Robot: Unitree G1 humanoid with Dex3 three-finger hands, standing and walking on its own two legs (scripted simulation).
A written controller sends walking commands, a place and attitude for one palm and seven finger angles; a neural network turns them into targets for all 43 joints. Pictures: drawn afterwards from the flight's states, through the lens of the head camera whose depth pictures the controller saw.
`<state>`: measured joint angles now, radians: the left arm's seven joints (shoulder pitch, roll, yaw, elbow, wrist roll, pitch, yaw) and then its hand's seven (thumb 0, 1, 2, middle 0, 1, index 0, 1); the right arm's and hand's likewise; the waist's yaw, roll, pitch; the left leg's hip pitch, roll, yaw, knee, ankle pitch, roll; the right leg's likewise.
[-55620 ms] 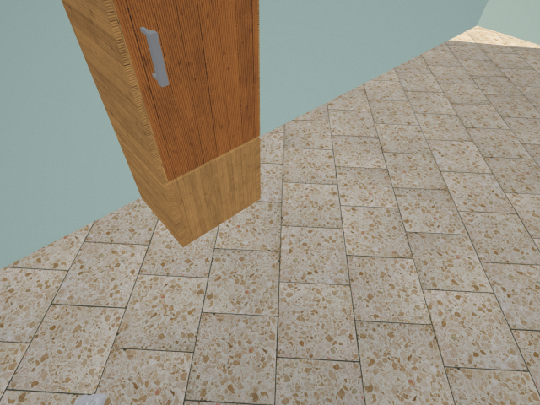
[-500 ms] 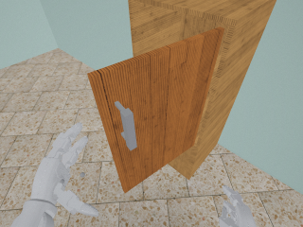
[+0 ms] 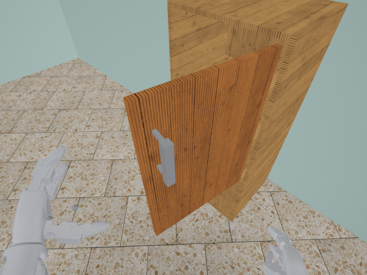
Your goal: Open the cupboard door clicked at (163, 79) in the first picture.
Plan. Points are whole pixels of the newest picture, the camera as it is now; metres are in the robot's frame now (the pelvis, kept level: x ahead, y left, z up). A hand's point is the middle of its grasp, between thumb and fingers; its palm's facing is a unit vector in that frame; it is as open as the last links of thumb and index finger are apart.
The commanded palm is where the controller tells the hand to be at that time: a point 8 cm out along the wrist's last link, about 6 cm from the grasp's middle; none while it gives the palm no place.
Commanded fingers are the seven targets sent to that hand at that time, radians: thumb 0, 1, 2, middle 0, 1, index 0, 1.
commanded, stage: draw the hand back to the body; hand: left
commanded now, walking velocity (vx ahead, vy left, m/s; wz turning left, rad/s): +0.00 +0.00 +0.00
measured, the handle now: (163, 158) +0.33 +0.09 +0.10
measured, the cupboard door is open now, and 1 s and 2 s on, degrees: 78 78 78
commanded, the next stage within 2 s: step back with the hand held close in 0.84 s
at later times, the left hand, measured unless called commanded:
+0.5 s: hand (54, 181) +0.22 +0.25 +0.16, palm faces +0.44 -0.81 -0.40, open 8.7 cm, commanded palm +0.17 +0.29 +0.17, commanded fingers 0.00 0.90 0.90 -0.20 -0.30 -0.20 -0.30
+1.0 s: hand (58, 185) +0.21 +0.24 +0.16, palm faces +0.44 -0.81 -0.39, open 7.4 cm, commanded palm +0.16 +0.28 +0.18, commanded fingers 0.00 0.90 0.90 -0.20 -0.30 -0.20 -0.30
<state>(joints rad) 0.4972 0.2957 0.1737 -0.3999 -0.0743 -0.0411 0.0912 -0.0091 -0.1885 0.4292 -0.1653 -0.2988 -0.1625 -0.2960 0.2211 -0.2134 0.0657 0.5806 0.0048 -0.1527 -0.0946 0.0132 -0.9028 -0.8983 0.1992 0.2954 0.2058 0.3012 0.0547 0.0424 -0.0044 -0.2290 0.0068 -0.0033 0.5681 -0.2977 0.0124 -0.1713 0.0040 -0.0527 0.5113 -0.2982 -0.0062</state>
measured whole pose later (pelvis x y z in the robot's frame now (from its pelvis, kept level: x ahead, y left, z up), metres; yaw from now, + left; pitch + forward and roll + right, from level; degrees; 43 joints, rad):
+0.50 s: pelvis +0.02 -0.01 +0.01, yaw -1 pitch -3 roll +0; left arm 0.47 0.34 0.33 -0.38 -0.07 -0.08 0.12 0.01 0.67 0.80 -0.20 -0.30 -0.20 -0.30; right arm 0.19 -0.22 0.02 0.63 0.00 -0.09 -0.07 0.01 -0.90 -0.90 0.20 0.30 0.21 0.30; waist 0.07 0.06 0.01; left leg -0.10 0.01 0.01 0.43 -0.26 0.00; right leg -0.06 0.01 -0.03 0.39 -0.27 -0.01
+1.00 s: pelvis +0.01 -0.02 +0.01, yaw -1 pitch -4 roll -1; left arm 0.45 0.33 0.33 -0.36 -0.07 -0.09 0.11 0.02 0.89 0.90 -0.21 -0.30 -0.21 -0.30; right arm 0.19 -0.22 0.02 0.64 0.01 -0.09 -0.08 0.01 -0.90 -0.90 0.20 0.30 0.20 0.30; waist 0.06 0.06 0.02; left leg -0.10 0.03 0.01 0.42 -0.25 -0.01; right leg -0.05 0.03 -0.04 0.37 -0.25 -0.03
